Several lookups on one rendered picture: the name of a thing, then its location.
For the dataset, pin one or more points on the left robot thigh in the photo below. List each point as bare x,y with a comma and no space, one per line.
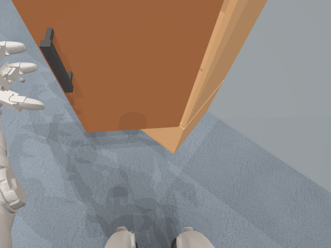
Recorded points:
121,239

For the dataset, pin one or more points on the left robot forearm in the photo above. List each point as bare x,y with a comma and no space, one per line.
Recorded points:
4,162

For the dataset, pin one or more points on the handle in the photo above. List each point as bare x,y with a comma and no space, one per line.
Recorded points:
48,49

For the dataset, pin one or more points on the left robot shin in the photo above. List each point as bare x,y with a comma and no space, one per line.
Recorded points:
121,229

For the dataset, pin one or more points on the robot left hand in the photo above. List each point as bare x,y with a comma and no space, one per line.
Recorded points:
9,73

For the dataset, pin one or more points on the left robot upper arm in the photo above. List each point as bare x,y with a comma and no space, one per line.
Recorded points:
12,197

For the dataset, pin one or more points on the cupboard door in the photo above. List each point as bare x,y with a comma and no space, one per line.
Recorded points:
134,62

